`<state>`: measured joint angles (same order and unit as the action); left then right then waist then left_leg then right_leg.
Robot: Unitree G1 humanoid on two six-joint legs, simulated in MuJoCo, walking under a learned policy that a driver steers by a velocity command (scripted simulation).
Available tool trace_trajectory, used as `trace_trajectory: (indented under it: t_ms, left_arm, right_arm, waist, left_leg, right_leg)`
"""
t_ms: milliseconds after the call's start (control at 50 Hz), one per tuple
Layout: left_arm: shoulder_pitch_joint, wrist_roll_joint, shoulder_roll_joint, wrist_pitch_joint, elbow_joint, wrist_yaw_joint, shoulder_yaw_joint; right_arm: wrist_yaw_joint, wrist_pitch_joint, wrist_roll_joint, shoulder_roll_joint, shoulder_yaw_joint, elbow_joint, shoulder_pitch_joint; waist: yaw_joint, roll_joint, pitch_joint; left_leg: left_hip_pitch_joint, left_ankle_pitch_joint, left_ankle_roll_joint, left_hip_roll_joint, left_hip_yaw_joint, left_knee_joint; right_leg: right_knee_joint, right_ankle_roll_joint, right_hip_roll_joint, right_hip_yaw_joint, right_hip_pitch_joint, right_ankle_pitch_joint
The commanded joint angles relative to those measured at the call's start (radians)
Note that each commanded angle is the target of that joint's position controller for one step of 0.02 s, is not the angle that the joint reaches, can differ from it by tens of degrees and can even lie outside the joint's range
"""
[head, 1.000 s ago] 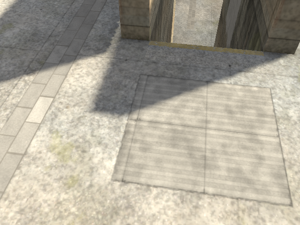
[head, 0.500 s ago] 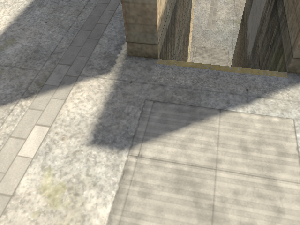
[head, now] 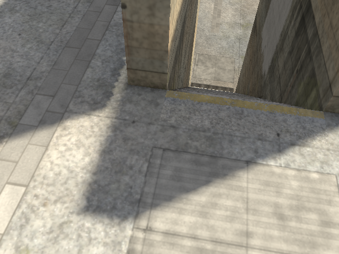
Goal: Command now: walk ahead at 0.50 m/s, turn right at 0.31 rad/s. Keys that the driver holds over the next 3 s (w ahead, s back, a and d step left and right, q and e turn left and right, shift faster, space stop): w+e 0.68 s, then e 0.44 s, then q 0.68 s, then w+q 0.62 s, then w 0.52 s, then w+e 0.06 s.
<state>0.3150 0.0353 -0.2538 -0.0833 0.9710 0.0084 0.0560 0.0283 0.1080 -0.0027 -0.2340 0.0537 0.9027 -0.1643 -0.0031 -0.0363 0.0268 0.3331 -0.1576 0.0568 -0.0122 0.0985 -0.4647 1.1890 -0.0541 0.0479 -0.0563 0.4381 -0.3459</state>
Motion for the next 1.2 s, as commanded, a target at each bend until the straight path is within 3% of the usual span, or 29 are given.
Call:
trace_trajectory:
  t_ms: [20,100,200,320,380,420,440,460,480,500,520,540,560,600,640,740,820,860,880,900,920,940,960,980,1000,1040,1080,1120,1200]
  left_arm:
    - [0.061,0.001,-0.041,0.02,-0.039,0.008,0.025]
    - [-0.025,-0.007,-0.044,0.037,-0.08,0.01,0.037]
    - [-0.168,-0.016,-0.024,0.027,-0.134,-0.017,0.03]
    - [-0.332,-0.014,-0.004,0.028,-0.236,-0.058,0.013]
    - [-0.279,-0.012,-0.046,0.033,-0.262,-0.072,0.032]
    - [-0.044,-0.006,-0.132,0.035,-0.217,-0.066,0.078]
    - [0.111,-0.01,-0.223,0.043,-0.182,-0.043,0.115]
    - [0.086,-0.008,-0.317,0.034,-0.187,-0.034,0.123]
    - [0.139,-0.024,-0.246,0.023,-0.203,-0.037,0.1]
    - [0.099,-0.029,-0.185,0.012,-0.199,-0.037,0.084]
    - [0.019,-0.02,-0.143,0.006,-0.215,-0.037,0.072]
    - [-0.058,-0.019,-0.112,0.005,-0.236,-0.037,0.06]
    - [-0.094,-0.026,-0.09,0.005,-0.253,-0.033,0.05]
    - [-0.093,-0.023,-0.114,0.002,-0.259,-0.024,0.053]
    - [-0.062,-0.022,-0.152,0.0,-0.257,-0.01,0.061]
    - [0.009,-0.018,-0.17,0.022,-0.245,0.009,0.068]
    - [0.035,-0.011,-0.154,0.048,-0.241,0.022,0.066]
    - [-0.012,-0.014,-0.147,0.057,-0.268,0.033,0.065]
    - [-0.046,-0.012,-0.134,0.057,-0.289,0.034,0.06]
    - [-0.059,-0.027,-0.082,0.053,-0.325,0.031,0.042]
    - [0.171,-0.03,-0.017,0.051,-0.306,0.027,0.027]
    - [0.256,-0.011,-0.135,0.053,-0.299,0.018,0.037]
    - [0.14,0.0,-0.198,0.071,-0.3,0.021,0.057]
    - [0.043,-0.003,-0.21,0.093,-0.32,0.027,0.063]
    - [0.006,-0.009,-0.206,0.113,-0.327,0.033,0.068]
    - [0.017,-0.007,-0.145,0.136,-0.342,0.033,0.059]
    - [0.014,-0.01,-0.104,0.133,-0.355,0.035,0.049]
    - [-0.021,-0.019,-0.099,0.13,-0.374,0.032,0.044]
    - [-0.054,-0.033,-0.075,0.124,-0.375,0.015,0.025]
  right_arm:
    - [-0.001,0.02,-0.013,-0.069,0.015,-0.014,-0.022]
    - [-0.023,0.023,-0.02,-0.112,0.028,0.019,-0.065]
    - [-0.048,0.011,-0.014,-0.134,0.029,0.03,-0.101]
    - [-0.057,-0.029,0.006,-0.164,0.042,0.059,-0.195]
    - [-0.064,-0.046,0.015,-0.206,0.054,0.037,-0.15]
    - [-0.067,-0.056,0.023,-0.226,0.058,0.02,-0.104]
    - [-0.066,-0.047,0.014,-0.21,0.05,-0.001,-0.102]
    - [-0.042,-0.015,-0.019,-0.031,0.0,-0.049,-0.201]
    - [-0.024,0.037,0.027,-0.107,0.009,-0.079,-0.1]
    - [-0.017,0.059,0.059,-0.148,0.021,-0.109,0.0]
    - [-0.022,0.066,0.047,-0.144,0.019,-0.107,0.01]
    - [-0.029,0.059,0.022,-0.149,0.029,-0.094,0.004]
    - [-0.03,0.043,0.014,-0.158,0.037,-0.091,-0.02]
    - [-0.031,0.015,0.0,-0.137,0.04,-0.105,-0.03]
    - [-0.038,0.002,-0.012,-0.115,0.034,-0.131,0.029]
    - [-0.032,0.006,-0.009,-0.083,0.018,-0.195,0.206]
    - [-0.021,0.006,-0.001,-0.126,0.03,-0.228,0.225]
    - [-0.018,0.016,-0.007,-0.155,0.041,-0.217,0.162]
    - [-0.021,0.024,-0.017,-0.168,0.046,-0.203,0.094]
    - [-0.027,0.027,-0.041,-0.224,0.057,-0.197,-0.015]
    - [-0.03,0.011,-0.055,-0.244,0.054,-0.2,-0.061]
    - [-0.024,-0.008,-0.012,-0.232,0.059,-0.197,-0.07]
    - [-0.032,-0.023,-0.006,-0.157,0.041,-0.232,-0.012]
    - [-0.039,-0.042,-0.009,-0.121,0.026,-0.238,0.04]
    - [-0.043,-0.056,-0.015,-0.107,0.017,-0.242,0.078]
    - [-0.047,-0.066,-0.028,-0.135,0.025,-0.232,0.114]
    - [-0.049,-0.064,-0.028,-0.149,0.033,-0.222,0.108]
    - [-0.055,-0.066,-0.019,-0.169,0.043,-0.216,0.1]
    - [-0.043,-0.084,-0.002,-0.174,0.037,-0.196,0.094]
  waist:
    - [-0.011,0.139,-0.046]
    - [-0.009,0.097,0.006]
    - [0.028,0.08,0.037]
    - [0.078,0.066,0.088]
    - [0.014,0.125,0.017]
    - [-0.125,0.131,-0.115]
    - [-0.187,0.032,-0.203]
    - [-0.048,-0.216,-0.274]
    - [-0.115,-0.123,-0.39]
    - [-0.123,-0.073,-0.252]
    - [-0.072,0.013,-0.173]
    - [-0.029,0.047,-0.12]
    - [0.005,0.044,-0.103]
    - [0.031,0.038,-0.082]
    - [0.023,0.026,-0.055]
    - [-0.043,-0.047,-0.027]
    - [-0.043,-0.082,-0.067]
    - [-0.003,-0.101,-0.094]
    - [0.039,-0.09,-0.128]
    - [0.075,0.001,-0.26]
    - [-0.011,0.264,-0.413]
    - [-0.019,0.314,-0.502]
    - [0.016,0.206,-0.377]
    - [0.023,0.139,-0.266]
    - [0.013,0.118,-0.189]
    - [-0.023,0.165,-0.103]
    - [-0.021,0.18,-0.109]
    - [-0.01,0.168,-0.149]
    - [0.0,0.167,-0.171]
  left_leg:
    - [-0.128,0.054,0.12,0.258,-0.221,0.316]
    - [-0.155,0.192,0.124,0.257,-0.097,0.344]
    - [-0.231,0.239,0.095,0.249,0.019,0.356]
    - [-0.453,0.388,0.089,0.317,0.083,0.267]
    - [-0.466,0.835,0.059,0.316,0.132,0.095]
    - [-0.378,0.944,0.02,0.275,0.157,-0.239]
    - [-0.138,0.633,-0.027,0.223,0.156,-0.547]
    - [0.321,-0.383,-0.081,0.006,0.045,-0.896]
    - [0.445,-0.428,-0.062,-0.019,-0.179,-1.002]
    - [0.526,-0.329,-0.03,0.038,-0.193,-0.968]
    - [0.48,-0.237,-0.018,0.086,-0.192,-0.868]
    - [0.403,-0.197,-0.028,0.116,-0.183,-0.783]
    - [0.33,-0.169,-0.039,0.137,-0.188,-0.733]
    - [0.281,-0.143,-0.072,0.138,-0.17,-0.641]
    - [0.287,-0.059,-0.103,0.122,-0.149,-0.519]
    - [0.183,0.237,-0.107,0.015,-0.111,-0.14]
    - [0.132,0.222,-0.085,-0.025,-0.154,-0.028]
    - [0.072,0.19,-0.056,-0.02,-0.167,0.018]
    - [-0.035,0.294,-0.03,0.002,-0.157,0.086]
    - [-0.295,0.593,0.034,0.166,-0.276,0.019]
    - [-0.619,0.984,0.217,0.457,-0.568,-0.053]
    - [-0.634,0.648,0.273,0.527,-0.75,-0.011]
    - [-0.53,0.42,0.234,0.447,-0.635,0.036]
    - [-0.398,0.286,0.191,0.386,-0.509,0.07]
    - [-0.266,0.212,0.177,0.337,-0.432,0.106]
    - [-0.068,0.155,0.157,0.263,-0.293,0.181]
    - [-0.071,0.228,0.178,0.262,-0.224,0.201]
    - [-0.121,0.289,0.202,0.303,-0.203,0.199]
    - [-0.073,0.194,0.201,0.283,-0.172,0.201]
  right_leg:
    - [0.004,-0.009,0.095,-0.053,0.134,0.105]
    - [-0.106,0.008,0.09,-0.084,0.264,0.263]
    - [-0.367,0.014,0.069,-0.014,0.283,0.446]
    - [-0.515,-0.017,0.049,0.086,0.358,0.324]
    - [-0.53,-0.067,-0.036,0.181,0.168,0.18]
    - [-0.616,-0.13,-0.117,0.198,-0.173,0.204]
    - [-0.675,-0.186,-0.022,0.004,-0.475,0.202]
    - [-0.741,-0.37,0.235,-0.554,-0.8,0.144]
    - [-0.89,-0.41,0.298,-0.776,-0.866,0.075]
    - [-0.9,-0.345,0.262,-0.615,-0.783,0.153]
    - [-0.897,-0.299,0.214,-0.474,-0.626,0.243]
    - [-0.908,-0.268,0.174,-0.375,-0.475,0.339]
    - [-0.932,-0.257,0.145,-0.321,-0.382,0.392]
    - [-0.961,-0.258,0.123,-0.28,-0.283,0.455]
    - [-0.976,-0.252,0.099,-0.228,-0.222,0.499]
    - [-0.898,-0.154,0.009,-0.148,-0.156,0.56]
    - [-0.771,-0.109,0.034,-0.258,-0.251,0.514]
    - [-0.669,-0.087,0.034,-0.315,-0.299,0.529]
    - [-0.569,-0.054,-0.011,-0.299,-0.285,0.533]
    - [-0.333,-0.008,-0.075,-0.242,-0.165,0.348]
    - [-0.02,0.055,-0.216,-0.161,0.095,-0.43]
    - [0.139,0.071,-0.131,-0.158,0.186,-0.388]
    - [0.201,0.102,-0.087,-0.128,0.25,-0.287]
    - [0.185,0.117,-0.059,-0.077,0.27,-0.209]
    - [0.167,0.126,-0.032,-0.062,0.244,-0.168]
    - [0.072,0.119,-0.013,-0.014,0.137,-0.117]
    - [-0.028,0.118,-0.009,0.016,0.113,-0.093]
    - [-0.116,0.117,0.016,0.019,0.104,-0.055]
    - [-0.345,0.087,-0.005,0.039,-0.067,-0.01]
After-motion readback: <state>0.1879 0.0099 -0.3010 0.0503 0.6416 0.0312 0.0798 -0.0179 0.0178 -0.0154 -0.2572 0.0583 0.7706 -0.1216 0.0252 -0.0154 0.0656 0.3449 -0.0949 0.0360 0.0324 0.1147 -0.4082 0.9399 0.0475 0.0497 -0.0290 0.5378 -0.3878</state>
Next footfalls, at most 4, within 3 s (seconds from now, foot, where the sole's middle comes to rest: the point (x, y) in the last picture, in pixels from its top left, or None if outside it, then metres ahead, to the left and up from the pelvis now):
0.44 right None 0.37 -0.17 -0.77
0.90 left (195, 200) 0.70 -0.10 -0.77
1.30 right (244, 248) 0.50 -0.28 -0.77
1.66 left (188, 216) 0.63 -0.07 -0.77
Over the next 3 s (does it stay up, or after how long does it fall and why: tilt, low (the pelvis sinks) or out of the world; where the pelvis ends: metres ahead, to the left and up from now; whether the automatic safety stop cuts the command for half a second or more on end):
stays up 0.99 -0.13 0.01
